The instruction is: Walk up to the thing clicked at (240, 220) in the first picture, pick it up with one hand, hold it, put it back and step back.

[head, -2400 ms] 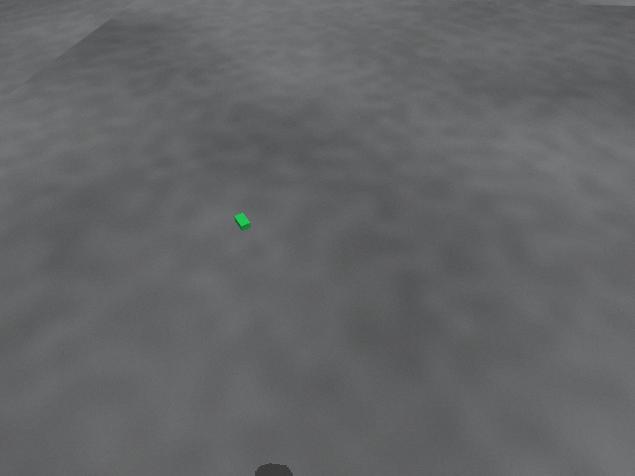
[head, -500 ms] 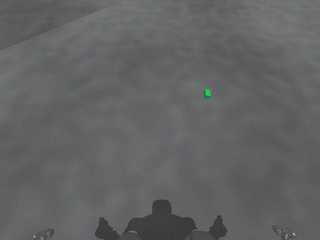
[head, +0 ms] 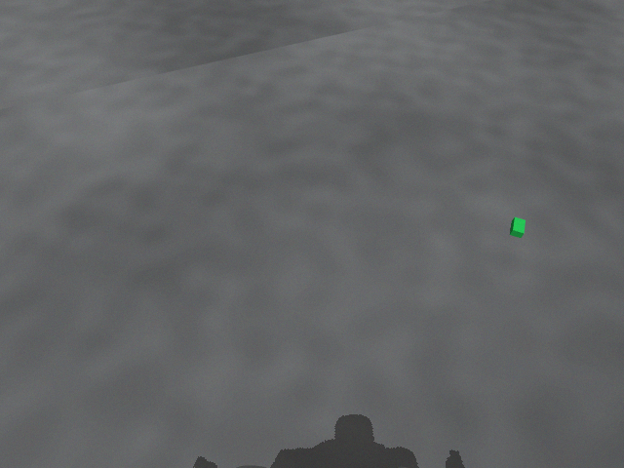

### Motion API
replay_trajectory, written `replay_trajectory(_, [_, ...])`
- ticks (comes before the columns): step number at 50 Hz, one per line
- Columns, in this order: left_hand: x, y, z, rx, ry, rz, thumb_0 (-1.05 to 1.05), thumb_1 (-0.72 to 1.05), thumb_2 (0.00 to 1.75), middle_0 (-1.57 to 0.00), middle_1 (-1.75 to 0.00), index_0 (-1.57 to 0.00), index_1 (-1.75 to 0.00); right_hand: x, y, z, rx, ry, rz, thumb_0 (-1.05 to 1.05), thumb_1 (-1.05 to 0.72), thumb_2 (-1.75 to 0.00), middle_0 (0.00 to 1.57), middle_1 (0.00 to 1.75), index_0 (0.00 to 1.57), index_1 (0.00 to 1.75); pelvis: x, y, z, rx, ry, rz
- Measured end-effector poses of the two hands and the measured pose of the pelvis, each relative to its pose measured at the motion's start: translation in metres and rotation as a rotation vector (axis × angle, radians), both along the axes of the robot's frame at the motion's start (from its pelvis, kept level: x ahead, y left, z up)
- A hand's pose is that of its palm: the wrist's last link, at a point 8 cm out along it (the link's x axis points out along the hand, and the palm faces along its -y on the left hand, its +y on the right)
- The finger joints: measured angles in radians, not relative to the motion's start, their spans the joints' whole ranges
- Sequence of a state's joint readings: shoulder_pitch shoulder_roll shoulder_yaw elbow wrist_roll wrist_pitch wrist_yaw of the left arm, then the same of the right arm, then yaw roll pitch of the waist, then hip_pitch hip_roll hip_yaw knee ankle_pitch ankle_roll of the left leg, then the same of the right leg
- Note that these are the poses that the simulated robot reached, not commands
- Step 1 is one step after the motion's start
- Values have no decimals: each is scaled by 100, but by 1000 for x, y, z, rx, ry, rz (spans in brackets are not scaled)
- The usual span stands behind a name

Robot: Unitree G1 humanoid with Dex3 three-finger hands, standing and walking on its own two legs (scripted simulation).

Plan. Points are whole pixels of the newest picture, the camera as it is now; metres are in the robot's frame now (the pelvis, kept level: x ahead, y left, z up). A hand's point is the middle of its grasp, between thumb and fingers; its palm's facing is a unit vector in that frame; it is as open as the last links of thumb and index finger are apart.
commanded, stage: walk up
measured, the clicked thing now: (517, 227) +1.13 -0.78 -0.73
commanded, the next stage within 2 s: stand in 1.12 s
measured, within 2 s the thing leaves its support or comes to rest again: neither
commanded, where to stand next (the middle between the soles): +0.08 -0.01 m, yaw +8 degrees
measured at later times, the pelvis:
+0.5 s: pelvis +0.02 +0.00 +0.01, yaw +9 degrees
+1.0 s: pelvis +0.03 +0.00 +0.03, yaw +11 degrees
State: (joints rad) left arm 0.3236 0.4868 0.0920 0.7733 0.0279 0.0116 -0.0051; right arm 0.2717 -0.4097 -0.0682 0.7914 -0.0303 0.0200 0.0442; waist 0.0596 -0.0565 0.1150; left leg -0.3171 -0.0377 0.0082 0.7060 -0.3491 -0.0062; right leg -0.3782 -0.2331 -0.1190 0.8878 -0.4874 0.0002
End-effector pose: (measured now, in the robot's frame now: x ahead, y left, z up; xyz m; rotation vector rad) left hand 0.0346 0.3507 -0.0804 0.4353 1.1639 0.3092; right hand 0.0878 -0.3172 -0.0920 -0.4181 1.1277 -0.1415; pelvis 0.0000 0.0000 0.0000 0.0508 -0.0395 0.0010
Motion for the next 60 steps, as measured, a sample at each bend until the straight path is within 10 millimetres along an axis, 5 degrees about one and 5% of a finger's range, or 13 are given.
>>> replay_trajectory(7, [1,-25,-15,-105,1,43,1,90,90,-20,-30,-20,-30,12,6,16,-30,-19,23,1,-90,-90,20,30,20,30,14,0,9,-33,10,73])
replay_trajectory(16, [-2,-55,-16,-109,-21,80,1,90,90,-20,-30,-20,-30,52,3,-8,6,-26,60,1,-90,-90,20,30,20,30,19,-15,2,-58,-7,125])
replay_trajectory(23, [-8,-42,0,-84,-23,104,1,90,90,-20,-30,-20,-30,74,22,-6,44,-37,122,1,-90,-90,20,30,20,30,18,-5,11,-23,8,155])
replay_trajectory(31, [-6,-15,-11,-86,1,160,1,90,90,-20,-30,-20,-30,64,41,-8,31,-2,122,1,-90,-90,20,30,20,30,23,8,7,-29,11,178])
replay_trajectory(50, [14,-44,-10,-163,-6,176,1,90,90,-20,-30,-20,-30,106,46,10,46,-15,142,1,-90,-90,20,30,20,30,33,-2,26,-54,-4,198])
replay_trajectory(60, [16,-46,-2,-153,0,184,1,90,90,-20,-30,-20,-30,104,41,14,53,-6,124,1,-90,-90,20,30,20,30,32,-6,33,-50,-17,195])
